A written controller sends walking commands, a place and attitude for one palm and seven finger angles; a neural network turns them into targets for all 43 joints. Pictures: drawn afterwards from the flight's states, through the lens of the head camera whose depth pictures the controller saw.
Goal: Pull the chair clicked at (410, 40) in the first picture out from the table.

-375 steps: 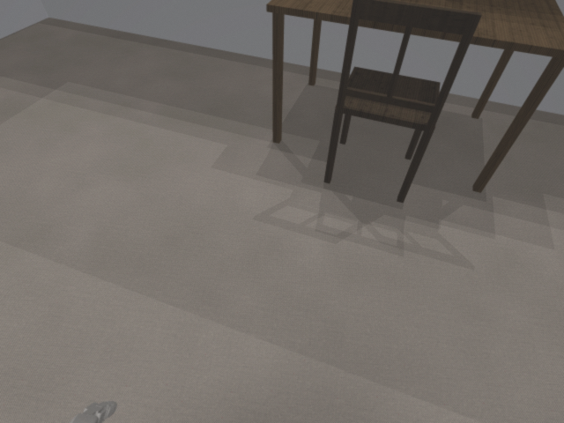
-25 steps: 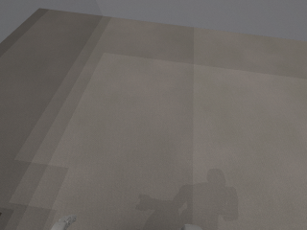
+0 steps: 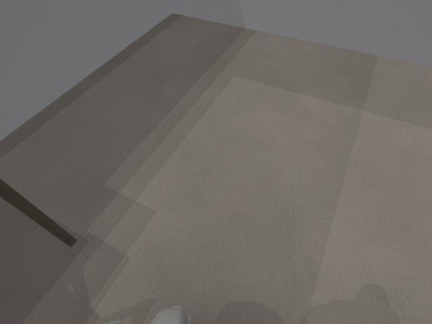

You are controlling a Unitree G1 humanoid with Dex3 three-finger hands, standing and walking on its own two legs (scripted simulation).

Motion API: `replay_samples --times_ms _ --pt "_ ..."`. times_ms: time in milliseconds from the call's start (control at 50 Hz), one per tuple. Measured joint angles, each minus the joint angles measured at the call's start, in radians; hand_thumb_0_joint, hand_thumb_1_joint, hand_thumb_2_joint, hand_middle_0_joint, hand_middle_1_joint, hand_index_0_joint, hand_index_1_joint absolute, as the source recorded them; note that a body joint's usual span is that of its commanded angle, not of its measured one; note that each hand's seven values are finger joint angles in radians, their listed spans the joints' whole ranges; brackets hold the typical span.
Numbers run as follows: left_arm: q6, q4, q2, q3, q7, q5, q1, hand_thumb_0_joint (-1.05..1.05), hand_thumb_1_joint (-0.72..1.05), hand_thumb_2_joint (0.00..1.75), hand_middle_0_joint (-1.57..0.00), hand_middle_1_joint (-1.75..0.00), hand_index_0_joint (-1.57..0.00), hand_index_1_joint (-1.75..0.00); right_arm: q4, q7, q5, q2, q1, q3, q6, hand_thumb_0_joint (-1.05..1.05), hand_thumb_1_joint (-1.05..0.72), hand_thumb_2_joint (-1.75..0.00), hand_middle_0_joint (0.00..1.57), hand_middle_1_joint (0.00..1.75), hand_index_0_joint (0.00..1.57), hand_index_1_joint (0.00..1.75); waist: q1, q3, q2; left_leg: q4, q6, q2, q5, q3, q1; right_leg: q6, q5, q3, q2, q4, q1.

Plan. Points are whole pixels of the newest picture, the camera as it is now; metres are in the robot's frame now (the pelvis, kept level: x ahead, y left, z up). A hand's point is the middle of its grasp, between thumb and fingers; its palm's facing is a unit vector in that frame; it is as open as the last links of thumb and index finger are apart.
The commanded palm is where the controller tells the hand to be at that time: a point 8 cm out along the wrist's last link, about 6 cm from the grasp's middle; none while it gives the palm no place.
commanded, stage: turn to face it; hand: left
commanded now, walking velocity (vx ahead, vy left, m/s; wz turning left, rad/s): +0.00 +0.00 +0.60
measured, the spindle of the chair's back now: out of the picture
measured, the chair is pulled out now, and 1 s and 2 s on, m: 0.00 0.00 0.00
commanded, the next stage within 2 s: take the last steps up to it in 1.84 s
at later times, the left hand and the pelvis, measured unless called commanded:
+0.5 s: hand out of the picture +0.08 +0.29 -0.15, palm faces +0.28 -0.93 -0.25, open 7.4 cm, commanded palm none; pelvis +0.02 +0.05 +0.00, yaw +16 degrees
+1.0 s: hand out of the picture -0.02 +0.22 -0.15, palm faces +0.55 -0.79 -0.28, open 7.4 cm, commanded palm none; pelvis +0.02 +0.01 +0.00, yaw +36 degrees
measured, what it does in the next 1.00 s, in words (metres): steps on the spot, turning left: left foot, then right foot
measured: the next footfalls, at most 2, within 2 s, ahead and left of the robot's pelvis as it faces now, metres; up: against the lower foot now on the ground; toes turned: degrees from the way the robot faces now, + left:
left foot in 0.14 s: +0.04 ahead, +0.14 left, +0.00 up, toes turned +11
right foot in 0.68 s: +0.11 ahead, -0.08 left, +0.00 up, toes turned +22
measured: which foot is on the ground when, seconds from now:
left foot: up 0.00-0.12, down 0.14-0.68, up 0.70-1.00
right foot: down 0.00-0.14, up 0.16-0.66, down 0.68-1.00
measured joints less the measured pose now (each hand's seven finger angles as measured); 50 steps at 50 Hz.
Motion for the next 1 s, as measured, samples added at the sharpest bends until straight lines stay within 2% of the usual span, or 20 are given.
replay_samples --times_ms 80,120,140,160,200,240,300,400,520,620,660,680,720,740,800,840,900,1000 --pt "0.008 0.013 0.025 0.008 -0.004 0.004 0.023 0.01 0.90 0.90 -0.21 -0.30 -0.20 -0.30 -0.017 0.001 0.004 0.006 -0.051 0.015 -0.012 0.01 -0.92 -0.90 0.19 0.30 0.19 0.30 0.028 0.020 -0.025 -0.190 0.019 -0.002 -0.014 0.048 0.082 0.027 -0.031 -0.044 -0.032 0.049 -0.014" --pt "0.013 0.021 0.045 0.016 -0.006 0.001 0.037 0.01 0.90 0.90 -0.21 -0.30 -0.20 -0.30 -0.036 0.002 0.005 0.010 -0.070 0.022 -0.028 0.01 -0.91 -0.90 0.19 0.30 0.19 0.30 0.037 0.021 -0.041 -0.322 0.034 -0.015 0.049 0.074 0.139 0.046 -0.061 -0.065 -0.053 0.101 -0.032" --pt "0.017 0.027 0.058 0.022 -0.007 -0.003 0.043 0.01 0.90 0.90 -0.21 -0.30 -0.20 -0.30 -0.045 0.003 0.003 0.013 -0.080 0.024 -0.040 0.01 -0.91 -0.90 0.19 0.30 0.19 0.30 0.041 0.022 -0.056 -0.364 0.065 -0.029 0.098 0.080 0.155 0.054 -0.078 -0.062 -0.073 0.161 -0.059" --pt "0.026 0.036 0.073 0.029 -0.007 -0.008 0.040 0.01 0.90 0.90 -0.21 -0.30 -0.20 -0.30 -0.053 0.001 0.004 0.021 -0.091 0.026 -0.053 0.01 -0.91 -0.90 0.19 0.30 0.19 0.30 0.044 0.028 -0.075 -0.349 0.094 -0.043 0.092 0.080 0.146 0.065 -0.137 -0.023 -0.079 0.258 -0.101" --pt "0.051 0.049 0.094 0.037 -0.002 -0.009 0.032 0.01 0.90 0.90 -0.20 -0.30 -0.20 -0.30 -0.066 -0.002 0.009 0.032 -0.102 0.035 -0.072 0.00 -0.91 -0.90 0.19 0.30 0.19 0.30 0.052 0.031 -0.085 -0.336 0.127 -0.048 0.062 0.069 0.143 0.073 -0.224 0.065 -0.043 0.457 -0.191" --pt "0.063 0.057 0.104 0.043 0.000 -0.009 0.018 0.01 0.90 0.90 -0.20 -0.30 -0.20 -0.30 -0.076 -0.013 0.007 0.040 -0.098 0.040 -0.080 0.00 -0.91 -0.90 0.20 0.30 0.20 0.30 0.048 0.024 -0.077 -0.369 0.137 -0.050 0.067 0.046 0.158 0.080 -0.207 0.108 -0.014 0.583 -0.258" --pt "0.058 0.045 0.109 0.047 -0.007 -0.008 -0.012 0.01 0.91 0.90 -0.20 -0.30 -0.19 -0.30 -0.078 -0.023 0.005 0.047 -0.086 0.046 -0.080 0.00 -0.91 -0.90 0.20 0.30 0.20 0.30 0.042 0.017 -0.065 -0.440 0.139 -0.060 0.110 0.009 0.189 0.090 -0.121 0.151 0.006 0.643 -0.322" --pt "0.044 0.007 0.102 0.044 -0.010 -0.007 -0.060 0.01 0.91 0.90 -0.20 -0.30 -0.19 -0.30 -0.067 -0.023 0.005 0.060 -0.051 0.052 -0.076 0.00 -0.91 -0.90 0.20 0.30 0.20 0.30 0.032 -0.001 -0.051 -0.514 0.147 -0.086 0.155 -0.046 0.221 0.104 -0.040 0.199 0.020 0.591 -0.351" --pt "0.042 -0.020 0.081 0.035 -0.005 -0.011 -0.111 0.01 0.91 0.90 -0.20 -0.30 -0.19 -0.30 -0.054 -0.020 -0.001 0.073 0.001 0.047 -0.068 0.00 -0.91 -0.90 0.20 0.30 0.20 0.30 0.001 -0.017 -0.034 -0.525 0.141 -0.114 0.167 -0.111 0.222 0.108 -0.064 0.216 0.051 0.458 -0.313" --pt "0.032 -0.044 0.055 0.021 -0.002 -0.020 -0.142 0.01 0.91 0.90 -0.20 -0.30 -0.19 -0.30 -0.039 -0.022 -0.004 0.063 0.038 0.036 -0.056 0.00 -0.91 -0.90 0.20 0.30 0.20 0.30 -0.027 -0.018 -0.001 -0.492 0.118 -0.133 0.161 -0.171 0.196 0.089 -0.069 0.217 0.097 0.260 -0.229" --pt "0.020 -0.056 0.046 0.015 -0.003 -0.023 -0.140 0.01 0.90 0.90 -0.20 -0.30 -0.19 -0.30 -0.032 -0.022 -0.001 0.055 0.050 0.029 -0.049 0.00 -0.91 -0.90 0.20 0.30 0.20 0.30 -0.029 -0.023 0.011 -0.461 0.104 -0.144 0.148 -0.193 0.177 0.081 0.006 0.208 0.110 0.119 -0.166" --pt "0.010 -0.063 0.046 0.011 -0.002 -0.022 -0.132 0.01 0.90 0.90 -0.20 -0.30 -0.20 -0.30 -0.031 -0.021 0.003 0.052 0.060 0.025 -0.047 0.00 -0.91 -0.90 0.20 0.30 0.20 0.30 -0.026 -0.030 0.009 -0.433 0.095 -0.156 0.135 -0.199 0.160 0.066 0.056 0.205 0.106 0.035 -0.128" --pt "-0.002 -0.060 0.031 0.004 0.003 -0.014 -0.126 0.01 0.90 0.90 -0.20 -0.30 -0.20 -0.30 -0.021 -0.023 0.007 0.037 0.056 0.014 -0.038 0.00 -0.91 -0.90 0.20 0.30 0.20 0.30 -0.026 -0.021 0.032 -0.269 0.071 -0.152 -0.013 -0.178 0.099 0.009 0.061 0.181 0.108 0.041 -0.123" --pt "-0.002 -0.058 0.023 -0.002 0.004 -0.012 -0.118 0.01 0.90 0.90 -0.20 -0.30 -0.20 -0.30 -0.020 -0.022 0.005 0.029 0.057 0.008 -0.033 0.01 -0.91 -0.90 0.20 0.30 0.20 0.30 -0.031 -0.018 0.039 -0.160 0.063 -0.150 -0.058 -0.155 0.062 -0.009 0.052 0.164 0.099 0.043 -0.113" --pt "0.005 -0.048 0.007 -0.009 0.004 -0.012 -0.087 0.01 0.90 0.90 -0.20 -0.30 -0.20 -0.30 -0.011 -0.013 -0.001 0.010 0.059 -0.003 -0.020 0.01 -0.91 -0.90 0.20 0.30 0.20 0.30 -0.034 -0.019 0.045 0.092 0.040 -0.114 -0.046 -0.085 -0.015 -0.020 0.050 0.125 0.070 0.014 -0.073" --pt "0.006 -0.039 0.001 -0.009 0.003 -0.011 -0.068 0.01 0.90 0.90 -0.20 -0.30 -0.20 -0.30 -0.006 -0.006 -0.002 0.001 0.059 -0.006 -0.016 0.01 -0.91 -0.90 0.20 0.30 0.20 0.30 -0.033 -0.018 0.043 0.171 0.027 -0.081 -0.004 -0.061 -0.039 -0.018 0.054 0.099 0.054 -0.004 -0.052" --pt "0.004 -0.027 -0.002 -0.009 0.003 -0.008 -0.042 0.01 0.90 0.90 -0.21 -0.30 -0.20 -0.30 0.000 -0.001 -0.001 -0.004 0.052 -0.005 -0.009 0.01 -0.91 -0.90 0.20 0.30 0.19 0.30 -0.027 -0.015 0.032 0.175 0.010 -0.040 0.017 -0.045 -0.038 -0.013 0.053 0.061 0.030 -0.015 -0.031" --pt "0.004 -0.008 0.009 -0.004 0.000 0.000 0.000 0.01 0.90 0.90 -0.21 -0.30 -0.20 -0.30 0.002 0.002 0.002 -0.002 0.010 0.002 0.000 0.01 -0.91 -0.90 0.19 0.30 0.19 0.30 0.000 0.000 0.003 0.023 0.004 -0.007 -0.013 -0.013 0.014 0.003 0.039 0.004 -0.009 -0.001 -0.024"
